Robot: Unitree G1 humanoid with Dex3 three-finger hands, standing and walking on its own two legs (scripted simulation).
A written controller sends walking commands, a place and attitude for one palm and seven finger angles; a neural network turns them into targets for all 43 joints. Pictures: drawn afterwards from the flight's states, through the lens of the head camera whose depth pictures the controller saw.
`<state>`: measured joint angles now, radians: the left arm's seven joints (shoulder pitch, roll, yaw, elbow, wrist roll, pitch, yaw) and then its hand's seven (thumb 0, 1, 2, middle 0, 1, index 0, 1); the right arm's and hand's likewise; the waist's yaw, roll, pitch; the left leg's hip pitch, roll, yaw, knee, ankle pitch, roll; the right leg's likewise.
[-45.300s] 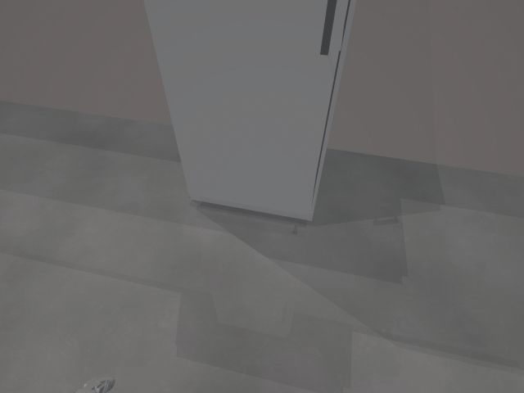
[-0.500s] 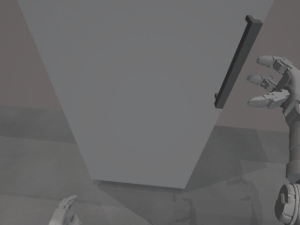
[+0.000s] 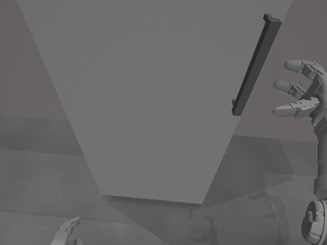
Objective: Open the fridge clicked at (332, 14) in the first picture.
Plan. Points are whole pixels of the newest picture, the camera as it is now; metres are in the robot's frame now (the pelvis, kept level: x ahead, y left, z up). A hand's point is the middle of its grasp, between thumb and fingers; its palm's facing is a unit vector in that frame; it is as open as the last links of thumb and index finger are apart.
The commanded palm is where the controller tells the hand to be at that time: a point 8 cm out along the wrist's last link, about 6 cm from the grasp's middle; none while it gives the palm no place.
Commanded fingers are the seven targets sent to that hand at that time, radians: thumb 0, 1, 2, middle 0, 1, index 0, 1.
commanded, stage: move the hooked fingers beside the handle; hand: right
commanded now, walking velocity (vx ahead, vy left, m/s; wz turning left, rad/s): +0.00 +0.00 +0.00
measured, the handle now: (249, 71) +0.48 -0.18 +0.22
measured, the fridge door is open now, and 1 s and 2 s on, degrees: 0 0 0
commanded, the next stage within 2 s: none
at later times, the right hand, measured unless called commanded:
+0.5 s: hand (276, 82) +0.43 -0.22 +0.23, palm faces +0.06 +1.00 -0.01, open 14.0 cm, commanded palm +0.40 -0.27 +0.23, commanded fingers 0.00 0.50 -0.30 0.30 1.20 0.30 1.20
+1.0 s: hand (281, 87) +0.40 -0.22 +0.23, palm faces +0.06 +1.00 -0.01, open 14.0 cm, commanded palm +0.38 -0.27 +0.23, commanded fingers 0.00 0.50 -0.30 0.30 1.20 0.30 1.20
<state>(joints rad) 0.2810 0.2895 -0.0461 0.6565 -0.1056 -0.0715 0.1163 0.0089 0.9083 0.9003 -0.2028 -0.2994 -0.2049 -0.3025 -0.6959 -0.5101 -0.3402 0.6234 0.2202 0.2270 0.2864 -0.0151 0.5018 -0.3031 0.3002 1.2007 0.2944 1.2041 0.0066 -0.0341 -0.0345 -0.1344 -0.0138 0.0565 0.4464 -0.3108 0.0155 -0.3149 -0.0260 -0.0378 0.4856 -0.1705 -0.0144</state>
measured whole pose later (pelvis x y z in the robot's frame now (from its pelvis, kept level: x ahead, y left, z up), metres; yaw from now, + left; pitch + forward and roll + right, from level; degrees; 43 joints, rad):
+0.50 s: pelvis +0.02 +0.00 +0.00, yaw +1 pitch +1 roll +0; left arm 0.33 0.28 -0.04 0.66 -0.10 -0.05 0.10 0.01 0.91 0.90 -0.20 -0.30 -0.21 -0.30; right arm -0.70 -0.50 -0.36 0.63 0.21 0.20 0.26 -0.02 0.50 -0.30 0.30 1.20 0.29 1.20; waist 0.02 -0.03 -0.05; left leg -0.13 -0.01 0.03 0.44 -0.32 0.02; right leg -0.30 -0.03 -0.06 0.47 -0.19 -0.01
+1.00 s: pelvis +0.01 +0.02 +0.00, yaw +0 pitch +0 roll +0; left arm 0.22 0.28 -0.05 0.63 -0.11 -0.03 0.11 0.01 0.91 0.90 -0.20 -0.30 -0.21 -0.30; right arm -0.67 -0.48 -0.32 0.56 0.24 0.26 0.28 -0.01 0.50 -0.30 0.30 1.20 0.29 1.20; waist -0.01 -0.05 -0.05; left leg -0.12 -0.02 0.07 0.46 -0.33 0.03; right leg -0.30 -0.03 -0.03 0.48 -0.18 0.00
